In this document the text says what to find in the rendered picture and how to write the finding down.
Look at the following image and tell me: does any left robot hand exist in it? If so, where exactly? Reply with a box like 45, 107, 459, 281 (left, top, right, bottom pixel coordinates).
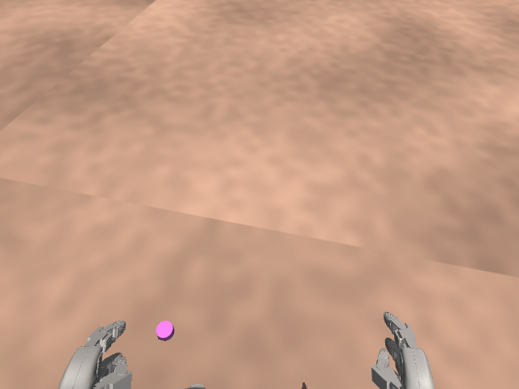
58, 320, 132, 389

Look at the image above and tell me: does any tin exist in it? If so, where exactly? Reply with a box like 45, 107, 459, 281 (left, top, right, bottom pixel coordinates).
156, 321, 174, 340

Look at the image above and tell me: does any right robot hand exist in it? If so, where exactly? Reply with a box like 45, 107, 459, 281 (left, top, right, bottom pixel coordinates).
371, 312, 435, 389

